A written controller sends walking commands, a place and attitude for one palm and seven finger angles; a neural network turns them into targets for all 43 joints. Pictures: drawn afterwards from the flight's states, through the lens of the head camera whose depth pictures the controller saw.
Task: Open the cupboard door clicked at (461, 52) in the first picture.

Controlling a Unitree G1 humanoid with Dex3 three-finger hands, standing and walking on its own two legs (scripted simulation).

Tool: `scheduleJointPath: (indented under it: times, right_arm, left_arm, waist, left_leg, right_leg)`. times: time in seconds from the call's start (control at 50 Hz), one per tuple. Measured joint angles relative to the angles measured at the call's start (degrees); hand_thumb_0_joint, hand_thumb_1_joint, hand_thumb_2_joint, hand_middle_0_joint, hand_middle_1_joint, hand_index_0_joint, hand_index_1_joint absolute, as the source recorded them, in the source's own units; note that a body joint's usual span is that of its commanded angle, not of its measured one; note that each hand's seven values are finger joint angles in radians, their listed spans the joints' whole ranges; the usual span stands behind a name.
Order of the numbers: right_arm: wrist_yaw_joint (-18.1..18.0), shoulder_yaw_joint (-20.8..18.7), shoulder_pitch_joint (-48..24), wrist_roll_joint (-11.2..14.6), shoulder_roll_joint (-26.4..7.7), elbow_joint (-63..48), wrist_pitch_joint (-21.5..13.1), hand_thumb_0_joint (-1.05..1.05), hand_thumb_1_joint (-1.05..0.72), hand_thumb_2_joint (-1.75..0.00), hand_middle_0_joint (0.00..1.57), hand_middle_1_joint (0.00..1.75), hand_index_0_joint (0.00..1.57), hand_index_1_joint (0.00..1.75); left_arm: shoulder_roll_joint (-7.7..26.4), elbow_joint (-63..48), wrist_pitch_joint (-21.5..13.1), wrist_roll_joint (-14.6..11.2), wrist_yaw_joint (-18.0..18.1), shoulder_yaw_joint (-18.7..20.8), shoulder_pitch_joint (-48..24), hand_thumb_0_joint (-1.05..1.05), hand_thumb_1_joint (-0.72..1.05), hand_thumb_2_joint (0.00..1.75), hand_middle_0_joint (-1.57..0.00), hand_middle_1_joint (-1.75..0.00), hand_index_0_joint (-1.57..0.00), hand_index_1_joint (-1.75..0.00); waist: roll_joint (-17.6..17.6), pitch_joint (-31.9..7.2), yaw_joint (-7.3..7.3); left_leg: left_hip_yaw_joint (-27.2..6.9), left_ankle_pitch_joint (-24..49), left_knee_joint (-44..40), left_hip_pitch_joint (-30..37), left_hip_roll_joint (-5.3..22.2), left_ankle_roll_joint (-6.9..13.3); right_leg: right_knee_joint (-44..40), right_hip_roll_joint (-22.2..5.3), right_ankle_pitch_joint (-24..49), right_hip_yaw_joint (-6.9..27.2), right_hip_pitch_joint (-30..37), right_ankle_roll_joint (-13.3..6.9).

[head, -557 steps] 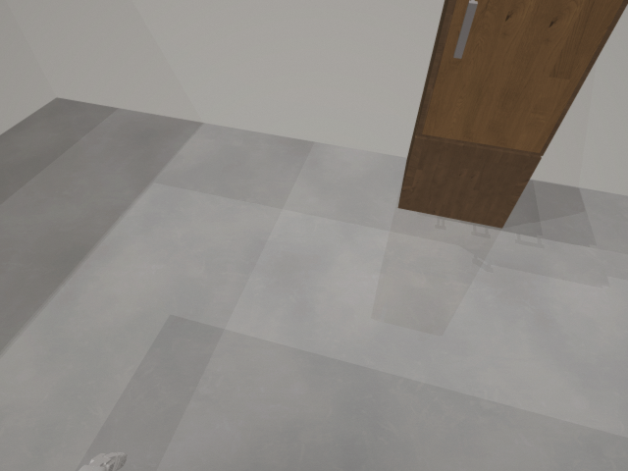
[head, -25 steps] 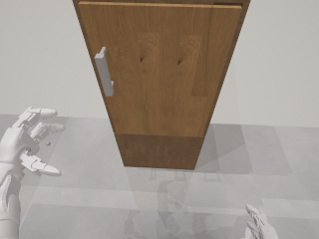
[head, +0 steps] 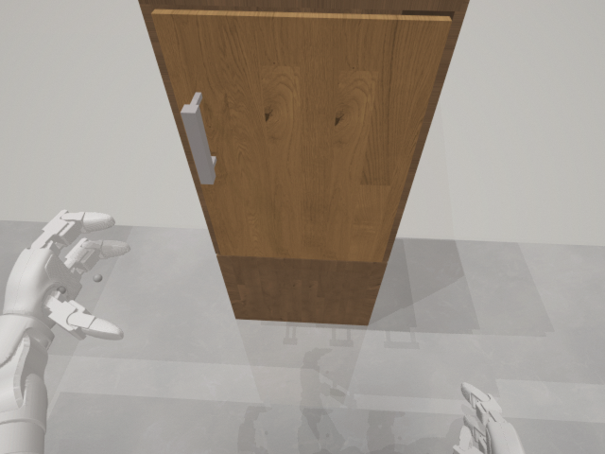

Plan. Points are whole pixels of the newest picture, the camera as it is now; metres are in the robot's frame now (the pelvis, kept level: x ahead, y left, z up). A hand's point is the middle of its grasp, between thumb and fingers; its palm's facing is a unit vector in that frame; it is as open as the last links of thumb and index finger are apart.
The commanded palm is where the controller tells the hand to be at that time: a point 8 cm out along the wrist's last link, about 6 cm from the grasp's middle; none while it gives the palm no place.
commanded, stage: move the hooked fingers beside the handle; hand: left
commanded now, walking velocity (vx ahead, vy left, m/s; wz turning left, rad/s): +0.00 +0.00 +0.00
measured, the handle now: (202, 139) +0.60 +0.22 +0.08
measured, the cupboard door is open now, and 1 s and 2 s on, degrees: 0 0 0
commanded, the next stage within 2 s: none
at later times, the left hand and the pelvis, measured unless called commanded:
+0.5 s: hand (127, 229) +0.37 +0.27 +0.09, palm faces +0.02 -1.00 -0.01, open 14.0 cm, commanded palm +0.35 +0.33 +0.09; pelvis -0.01 +0.00 -0.01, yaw -1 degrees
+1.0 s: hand (147, 190) +0.46 +0.27 +0.08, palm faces -0.01 -1.00 +0.00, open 14.0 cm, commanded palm +0.44 +0.33 +0.09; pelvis +0.00 +0.01 -0.02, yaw -2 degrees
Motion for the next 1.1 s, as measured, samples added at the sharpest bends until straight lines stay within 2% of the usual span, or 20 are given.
scheduleJointPath:
  times: [0.08,0.18,0.36,0.46,0.66,0.82,1.1]
  right_arm:
    - [-0.24,0.03,-0.14,0.04,-0.16,0.06,-0.19,0.02,-0.90,-0.90,0.21,0.30,0.21,0.30]
    - [-0.90,0.38,-0.59,0.06,-0.42,1.11,-0.05,0.02,-0.90,-0.90,0.21,0.30,0.21,0.30]
    - [-0.22,0.24,1.04,-0.12,-0.70,1.34,1.50,0.01,-0.90,-0.90,0.21,0.30,0.21,0.30]
    - [0.51,-0.14,2.89,-0.30,-1.12,1.13,3.07,0.01,-0.90,-0.90,0.21,0.30,0.21,0.30]
    - [0.57,-0.62,5.13,-0.44,-1.66,2.66,5.85,0.01,-0.90,-0.90,0.21,0.30,0.21,0.30]
    - [1.06,-0.83,5.67,-0.84,-1.59,2.33,8.09,0.01,-0.90,-0.90,0.21,0.30,0.21,0.30]
    - [1.92,-0.35,6.15,-1.63,-0.86,1.95,11.50,0.01,-0.90,-0.90,0.21,0.30,0.21,0.30]
  left_arm:
    - [-0.10,0.79,-0.21,0.41,0.10,-0.56,-0.98,-0.01,-0.50,0.30,-0.30,-1.20,-0.30,-1.20]
    - [0.81,7.11,-0.60,1.96,0.76,-1.39,-8.00,-0.01,-0.50,0.30,-0.30,-1.20,-0.30,-1.20]
    - [3.59,16.34,-1.86,3.91,0.59,-1.14,-17.09,-0.01,-0.50,0.30,-0.30,-1.20,-0.30,-1.20]
    - [4.94,20.20,-2.76,4.77,0.78,0.64,-19.32,-0.01,-0.50,0.30,-0.30,-1.20,-0.30,-1.20]
    - [8.89,29.86,-5.68,6.40,-0.43,2.28,-27.42,-0.01,-0.50,0.30,-0.30,-1.20,-0.30,-1.20]
    - [11.72,35.23,-6.40,7.88,-1.32,3.03,-33.17,-0.01,-0.50,0.30,-0.30,-1.20,-0.30,-1.20]
    - [14.36,41.00,-6.97,11.32,0.95,2.82,-41.49,-0.01,-0.50,0.30,-0.30,-1.20,-0.30,-1.20]
  waist:
    - [0.09,0.23,0.12]
    - [-0.34,0.99,0.05]
    - [-0.90,0.54,-2.04]
    - [-1.02,0.13,-3.09]
    - [-1.53,0.23,-4.38]
    - [-1.76,-0.40,-5.79]
    - [-1.58,-0.68,-7.80]
  left_leg:
    - [-0.20,0.10,0.29,-0.27,-0.14,0.05]
    - [-0.80,0.30,1.22,-1.76,-0.39,0.04]
    - [-0.11,0.26,1.92,-4.21,-0.14,0.09]
    - [0.64,-0.02,2.25,-5.43,0.12,0.20]
    - [0.45,-0.76,4.27,-9.39,0.46,0.34]
    - [0.66,-1.40,5.59,-12.34,0.68,0.59]
    - [0.49,-2.43,7.80,-16.76,0.81,0.94]
  right_leg:
    - [0.17,-0.15,0.09,-0.17,-0.11,0.05]
    - [0.89,-0.43,0.15,-0.71,-1.24,0.01]
    - [1.59,-0.16,0.45,0.02,-4.06,0.01]
    - [2.03,0.12,0.44,0.78,-5.68,0.10]
    - [3.22,0.41,0.17,0.67,-9.27,0.18]
    - [3.92,0.63,0.04,0.94,-12.09,0.41]
    - [5.08,0.73,-0.39,0.88,-16.03,0.84]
